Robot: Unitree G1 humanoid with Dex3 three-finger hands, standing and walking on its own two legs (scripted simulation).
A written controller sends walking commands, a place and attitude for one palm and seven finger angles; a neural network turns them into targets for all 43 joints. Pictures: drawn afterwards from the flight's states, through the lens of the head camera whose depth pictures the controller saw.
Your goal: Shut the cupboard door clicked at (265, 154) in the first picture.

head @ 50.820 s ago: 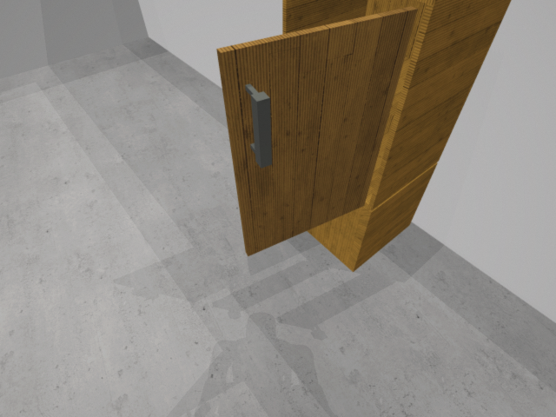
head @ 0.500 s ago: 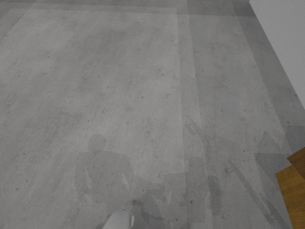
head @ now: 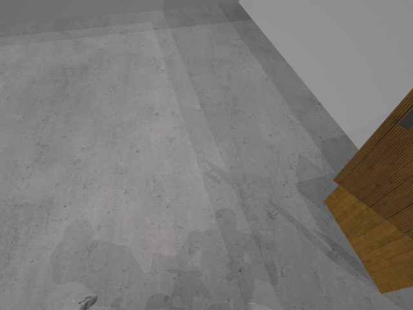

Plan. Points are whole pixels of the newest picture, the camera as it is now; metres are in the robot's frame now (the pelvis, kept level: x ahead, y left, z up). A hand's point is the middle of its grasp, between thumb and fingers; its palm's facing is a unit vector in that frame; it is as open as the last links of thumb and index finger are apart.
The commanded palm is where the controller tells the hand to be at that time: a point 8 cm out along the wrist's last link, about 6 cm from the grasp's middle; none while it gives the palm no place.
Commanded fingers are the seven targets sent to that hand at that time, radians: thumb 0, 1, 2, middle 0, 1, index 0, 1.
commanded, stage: turn to face it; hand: left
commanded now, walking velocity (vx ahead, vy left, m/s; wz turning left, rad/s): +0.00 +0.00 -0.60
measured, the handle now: out of the picture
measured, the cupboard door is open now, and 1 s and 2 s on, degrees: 25 25 25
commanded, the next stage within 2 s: take the last steps up to it in 1.30 s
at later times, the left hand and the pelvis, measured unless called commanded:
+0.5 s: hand (133, 301) +0.15 +0.17 -0.19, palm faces -0.24 -0.96 -0.18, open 7.4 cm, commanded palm none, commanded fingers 0.00 0.90 0.90 -0.20 -0.30 -0.20 -0.30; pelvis +0.03 +0.01 -0.01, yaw -16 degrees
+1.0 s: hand (175, 262) +0.23 +0.09 -0.15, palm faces -0.54 -0.79 -0.28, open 7.4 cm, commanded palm none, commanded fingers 0.00 0.90 0.90 -0.20 -0.30 -0.20 -0.30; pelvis +0.03 -0.02 -0.01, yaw -34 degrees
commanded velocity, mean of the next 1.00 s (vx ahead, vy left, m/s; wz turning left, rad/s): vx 0.00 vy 0.00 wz -0.55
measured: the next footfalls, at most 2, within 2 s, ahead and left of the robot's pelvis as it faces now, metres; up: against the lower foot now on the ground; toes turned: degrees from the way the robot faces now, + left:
right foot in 0.08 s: +0.03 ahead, -0.13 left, +0.00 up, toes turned -8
left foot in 0.48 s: +0.12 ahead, +0.10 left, +0.00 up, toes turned -13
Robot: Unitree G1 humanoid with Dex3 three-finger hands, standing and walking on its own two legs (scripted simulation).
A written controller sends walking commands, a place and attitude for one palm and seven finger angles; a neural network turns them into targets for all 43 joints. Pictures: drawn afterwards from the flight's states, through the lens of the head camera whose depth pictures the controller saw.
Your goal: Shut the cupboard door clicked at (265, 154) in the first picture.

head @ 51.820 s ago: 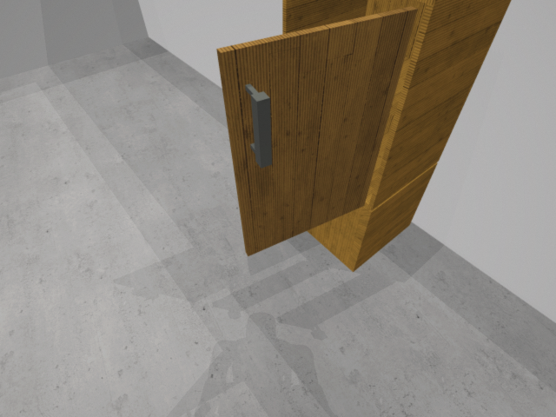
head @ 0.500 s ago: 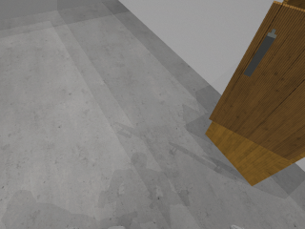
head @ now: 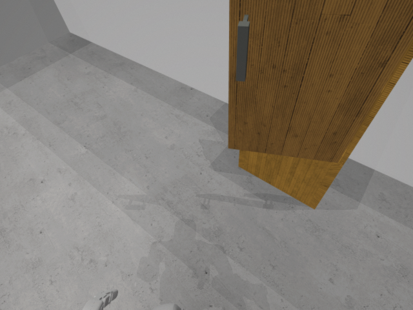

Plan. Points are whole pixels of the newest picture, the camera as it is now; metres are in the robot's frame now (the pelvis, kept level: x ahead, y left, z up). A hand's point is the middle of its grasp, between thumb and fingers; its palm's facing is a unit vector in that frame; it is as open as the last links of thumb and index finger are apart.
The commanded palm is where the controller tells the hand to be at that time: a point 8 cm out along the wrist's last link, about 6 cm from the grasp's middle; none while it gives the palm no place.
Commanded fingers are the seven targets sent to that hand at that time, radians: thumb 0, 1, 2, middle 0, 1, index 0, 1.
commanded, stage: turn to face it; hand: left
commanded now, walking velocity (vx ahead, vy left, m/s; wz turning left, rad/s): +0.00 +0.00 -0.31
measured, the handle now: (243, 49) +0.70 -0.08 +0.12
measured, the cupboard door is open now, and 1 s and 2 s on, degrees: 25 25 25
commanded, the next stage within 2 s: take the last steps up to it in 0.30 s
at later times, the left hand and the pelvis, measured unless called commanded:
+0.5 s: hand out of the picture +0.11 +0.21 -0.16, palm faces -0.12 -0.98 -0.18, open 7.4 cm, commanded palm none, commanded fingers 0.00 0.90 0.90 -0.20 -0.30 -0.20 -0.30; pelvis +0.03 +0.02 +0.01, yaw -10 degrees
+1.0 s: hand (176, 297) +0.17 +0.09 -0.16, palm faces -0.23 -0.96 -0.15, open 7.4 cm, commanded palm none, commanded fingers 0.00 0.90 0.90 -0.20 -0.30 -0.20 -0.30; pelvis +0.12 -0.07 +0.01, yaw -14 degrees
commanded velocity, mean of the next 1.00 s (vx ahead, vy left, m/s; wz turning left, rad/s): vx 0.16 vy -0.07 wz -0.17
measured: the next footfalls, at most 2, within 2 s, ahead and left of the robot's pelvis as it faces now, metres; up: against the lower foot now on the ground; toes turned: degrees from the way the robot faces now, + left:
left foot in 0.32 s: +0.09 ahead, +0.12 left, +0.00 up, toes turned -3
right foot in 0.74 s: +0.06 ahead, -0.15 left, +0.00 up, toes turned -18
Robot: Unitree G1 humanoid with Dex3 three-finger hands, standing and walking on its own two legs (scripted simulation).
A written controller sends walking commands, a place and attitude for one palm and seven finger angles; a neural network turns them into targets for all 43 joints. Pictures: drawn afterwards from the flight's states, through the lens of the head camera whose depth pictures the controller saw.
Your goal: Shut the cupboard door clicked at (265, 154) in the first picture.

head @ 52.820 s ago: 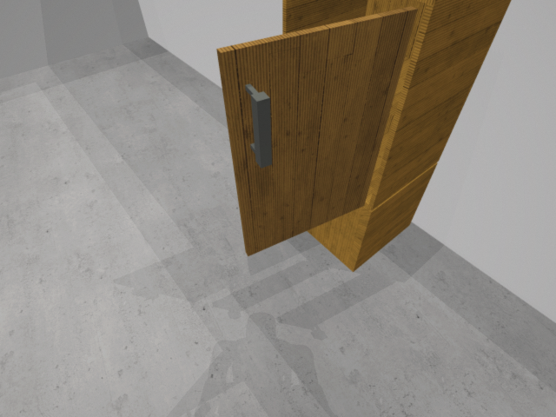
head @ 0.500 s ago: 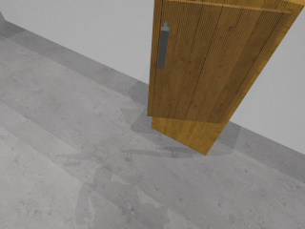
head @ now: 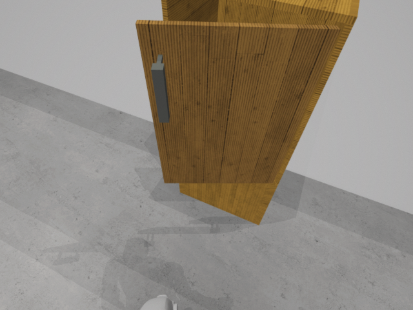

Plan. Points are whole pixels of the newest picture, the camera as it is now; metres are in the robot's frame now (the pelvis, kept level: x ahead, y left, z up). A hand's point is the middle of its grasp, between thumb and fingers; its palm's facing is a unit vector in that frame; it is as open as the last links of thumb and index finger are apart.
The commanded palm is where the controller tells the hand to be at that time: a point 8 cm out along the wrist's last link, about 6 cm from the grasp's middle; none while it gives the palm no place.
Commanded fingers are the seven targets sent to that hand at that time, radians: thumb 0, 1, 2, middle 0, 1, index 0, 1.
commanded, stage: take the last steps up to it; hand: left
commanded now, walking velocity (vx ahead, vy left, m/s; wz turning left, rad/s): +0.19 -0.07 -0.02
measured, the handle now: (162, 89) +0.57 +0.13 +0.11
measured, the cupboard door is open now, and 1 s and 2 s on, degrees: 25 25 25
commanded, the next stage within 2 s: come to a stop and stand still in 0.06 s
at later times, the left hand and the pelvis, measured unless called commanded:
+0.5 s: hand (137, 308) +0.16 +0.16 -0.17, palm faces +0.01 -0.96 -0.27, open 7.3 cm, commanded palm none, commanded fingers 0.00 0.90 0.90 -0.20 -0.30 -0.20 -0.30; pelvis +0.10 -0.04 -0.01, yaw -1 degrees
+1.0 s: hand out of the picture +0.10 +0.21 -0.18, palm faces +0.02 -0.96 -0.28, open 7.4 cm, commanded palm none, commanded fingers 0.00 0.90 0.90 -0.20 -0.30 -0.20 -0.30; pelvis +0.06 +0.01 -0.02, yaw -2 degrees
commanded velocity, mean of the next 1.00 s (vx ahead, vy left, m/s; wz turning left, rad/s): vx -0.08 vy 0.03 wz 0.00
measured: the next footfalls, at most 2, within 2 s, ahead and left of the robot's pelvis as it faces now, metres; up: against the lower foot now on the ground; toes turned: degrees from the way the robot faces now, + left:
left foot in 0.10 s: +0.17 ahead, +0.10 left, +0.00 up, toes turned +7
right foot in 0.42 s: +0.18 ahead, -0.13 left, +0.00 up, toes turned +1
